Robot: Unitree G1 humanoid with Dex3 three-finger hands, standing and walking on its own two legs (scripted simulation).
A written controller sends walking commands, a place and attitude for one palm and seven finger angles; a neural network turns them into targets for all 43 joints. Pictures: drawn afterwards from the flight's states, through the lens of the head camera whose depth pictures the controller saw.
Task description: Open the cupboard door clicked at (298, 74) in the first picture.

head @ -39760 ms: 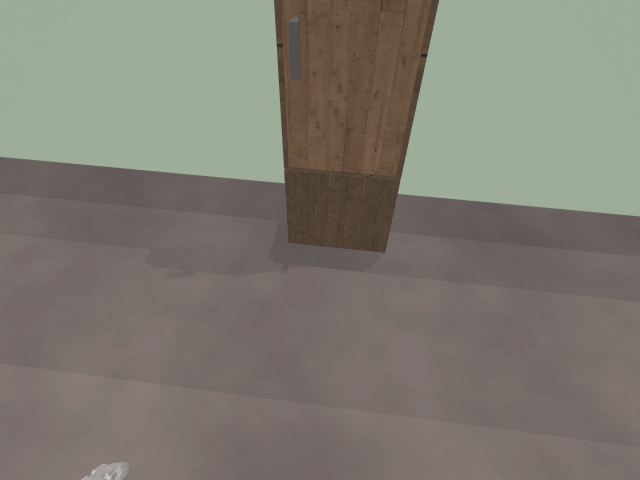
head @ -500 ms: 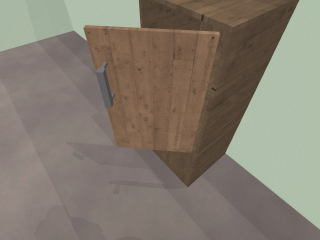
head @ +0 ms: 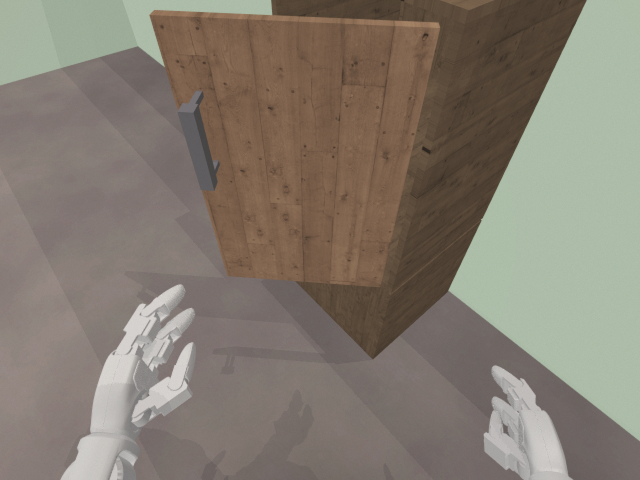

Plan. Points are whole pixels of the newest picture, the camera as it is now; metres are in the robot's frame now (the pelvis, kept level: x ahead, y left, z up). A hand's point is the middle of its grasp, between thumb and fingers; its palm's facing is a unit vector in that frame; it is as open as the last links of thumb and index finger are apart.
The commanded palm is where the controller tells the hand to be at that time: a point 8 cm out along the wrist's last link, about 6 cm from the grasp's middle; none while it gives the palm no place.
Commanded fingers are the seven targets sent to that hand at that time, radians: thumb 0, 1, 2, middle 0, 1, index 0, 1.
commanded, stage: raise the hand with hooked fingers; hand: left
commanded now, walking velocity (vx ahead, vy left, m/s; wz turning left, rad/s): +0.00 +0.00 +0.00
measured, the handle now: (203, 142) +0.58 +0.21 +0.11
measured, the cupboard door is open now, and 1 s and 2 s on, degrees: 44 44 44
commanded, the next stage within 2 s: move the hooked fingers beside the handle in 1.78 s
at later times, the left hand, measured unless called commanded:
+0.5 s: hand (123, 387) +0.22 +0.23 +0.04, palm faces -0.05 -1.00 -0.02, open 11.0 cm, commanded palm +0.19 +0.29 +0.05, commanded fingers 0.00 -0.08 0.48 -0.27 -0.93 -0.27 -0.93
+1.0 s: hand (56, 327) +0.26 +0.29 +0.10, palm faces +0.04 -1.00 -0.07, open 13.7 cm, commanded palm +0.23 +0.34 +0.10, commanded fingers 0.00 -0.50 0.30 -0.30 -1.20 -0.30 -1.20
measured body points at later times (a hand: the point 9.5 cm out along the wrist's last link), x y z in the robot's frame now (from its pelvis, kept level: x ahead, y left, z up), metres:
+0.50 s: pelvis -0.02 +0.03 -0.01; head +0.02 +0.03 +0.43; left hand +0.21 +0.29 +0.04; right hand +0.14 -0.19 -0.10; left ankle +0.00 +0.12 -0.70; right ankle +0.02 -0.08 -0.70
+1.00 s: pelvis +0.00 +0.04 +0.01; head +0.01 +0.04 +0.46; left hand +0.25 +0.35 +0.11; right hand +0.18 -0.19 -0.05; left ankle +0.00 +0.13 -0.70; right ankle +0.02 -0.08 -0.70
